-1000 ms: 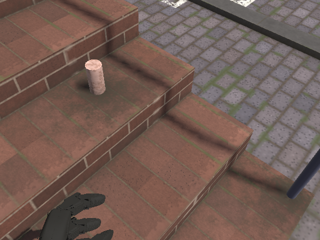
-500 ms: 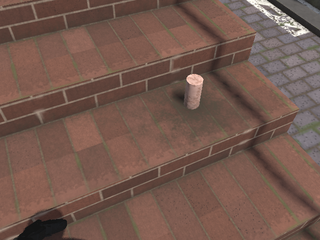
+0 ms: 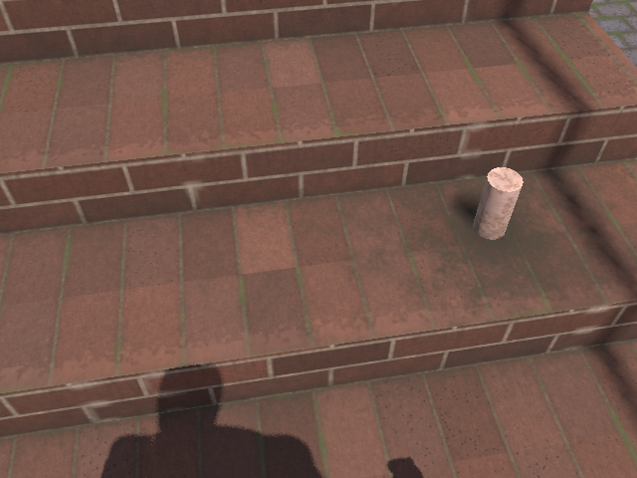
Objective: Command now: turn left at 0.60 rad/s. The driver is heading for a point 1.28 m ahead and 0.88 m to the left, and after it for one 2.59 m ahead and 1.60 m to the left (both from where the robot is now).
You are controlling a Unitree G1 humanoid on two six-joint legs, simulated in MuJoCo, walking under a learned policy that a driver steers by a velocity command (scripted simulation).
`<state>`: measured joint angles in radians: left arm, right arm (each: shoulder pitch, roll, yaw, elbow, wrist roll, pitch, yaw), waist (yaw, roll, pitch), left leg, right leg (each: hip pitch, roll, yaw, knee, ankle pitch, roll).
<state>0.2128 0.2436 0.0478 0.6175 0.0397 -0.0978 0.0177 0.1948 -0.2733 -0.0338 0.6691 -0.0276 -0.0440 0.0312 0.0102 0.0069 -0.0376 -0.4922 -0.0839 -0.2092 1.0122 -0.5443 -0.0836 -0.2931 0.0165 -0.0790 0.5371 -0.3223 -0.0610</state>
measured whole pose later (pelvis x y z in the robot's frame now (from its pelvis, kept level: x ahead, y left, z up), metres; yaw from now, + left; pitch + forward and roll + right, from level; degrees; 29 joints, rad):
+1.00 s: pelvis -0.02 +0.03 +0.00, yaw +17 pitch +2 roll +1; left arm 0.21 0.17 -0.02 0.73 0.00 -0.07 -0.09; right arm 0.18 -0.20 -0.03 0.71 0.00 -0.05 0.07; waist 0.00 -0.01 -0.01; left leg -0.31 -0.02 0.01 0.59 -0.32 0.00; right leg -0.32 -0.05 -0.04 0.64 -0.35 0.01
